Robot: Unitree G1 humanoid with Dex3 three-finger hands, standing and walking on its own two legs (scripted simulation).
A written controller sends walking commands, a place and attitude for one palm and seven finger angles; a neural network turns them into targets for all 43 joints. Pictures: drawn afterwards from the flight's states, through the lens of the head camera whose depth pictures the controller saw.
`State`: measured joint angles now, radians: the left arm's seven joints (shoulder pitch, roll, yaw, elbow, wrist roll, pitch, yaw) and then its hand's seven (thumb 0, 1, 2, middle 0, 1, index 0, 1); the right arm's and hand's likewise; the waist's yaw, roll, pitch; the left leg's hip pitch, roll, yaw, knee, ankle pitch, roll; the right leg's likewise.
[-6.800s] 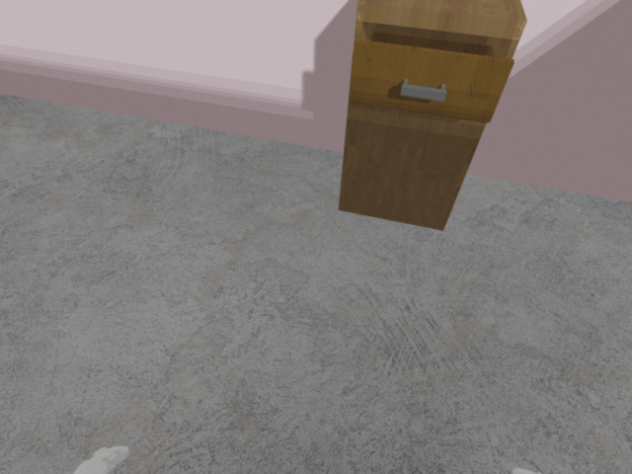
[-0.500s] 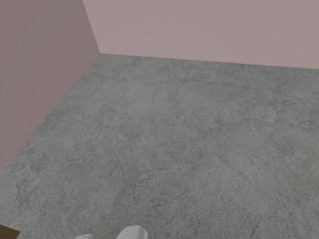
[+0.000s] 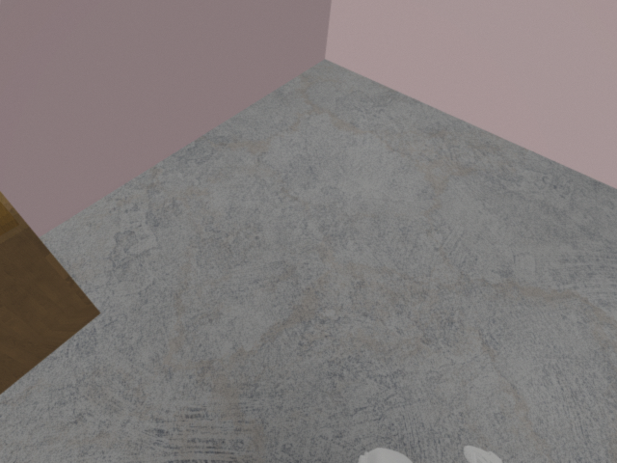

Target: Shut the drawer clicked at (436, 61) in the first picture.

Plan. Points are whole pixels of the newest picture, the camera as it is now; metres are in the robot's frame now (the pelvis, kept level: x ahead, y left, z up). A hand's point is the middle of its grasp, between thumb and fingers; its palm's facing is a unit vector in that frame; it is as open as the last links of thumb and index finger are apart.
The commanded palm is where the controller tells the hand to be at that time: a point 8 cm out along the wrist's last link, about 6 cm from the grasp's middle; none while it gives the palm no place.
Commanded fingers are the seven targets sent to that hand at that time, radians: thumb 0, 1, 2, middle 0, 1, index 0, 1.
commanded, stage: turn to face it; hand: left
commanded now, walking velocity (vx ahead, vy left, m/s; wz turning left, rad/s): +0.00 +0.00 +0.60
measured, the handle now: out of the picture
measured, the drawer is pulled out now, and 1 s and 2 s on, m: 0.15 0.15 0.15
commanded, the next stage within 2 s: take the last steps up to it in 1.50 s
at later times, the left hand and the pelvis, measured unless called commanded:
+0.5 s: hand out of the picture +0.04 +0.17 -0.13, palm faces +0.29 -0.91 -0.29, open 7.4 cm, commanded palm none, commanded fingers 0.00 0.90 0.90 -0.20 -0.30 -0.20 -0.30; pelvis -0.01 -0.05 +0.01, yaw +18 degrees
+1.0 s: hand out of the picture -0.13 +0.22 -0.17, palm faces +0.61 -0.75 -0.24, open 7.4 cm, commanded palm none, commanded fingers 0.00 0.90 0.90 -0.20 -0.30 -0.20 -0.30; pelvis -0.05 +0.00 +0.01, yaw +36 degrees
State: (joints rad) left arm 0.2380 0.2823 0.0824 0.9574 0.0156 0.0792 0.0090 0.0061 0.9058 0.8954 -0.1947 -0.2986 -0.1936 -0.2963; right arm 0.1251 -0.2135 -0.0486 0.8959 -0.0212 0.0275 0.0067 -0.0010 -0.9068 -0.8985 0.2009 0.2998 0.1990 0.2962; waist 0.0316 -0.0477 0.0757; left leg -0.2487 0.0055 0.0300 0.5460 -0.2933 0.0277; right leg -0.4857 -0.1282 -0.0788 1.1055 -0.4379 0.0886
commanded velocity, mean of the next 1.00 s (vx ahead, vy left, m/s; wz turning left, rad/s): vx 0.00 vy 0.00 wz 0.60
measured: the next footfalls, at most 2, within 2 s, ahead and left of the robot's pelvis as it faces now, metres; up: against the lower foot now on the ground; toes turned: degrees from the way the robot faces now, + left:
right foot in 0.32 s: +0.05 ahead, -0.14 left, +0.00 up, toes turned +9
left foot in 0.78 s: -0.05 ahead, +0.10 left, +0.00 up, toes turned +35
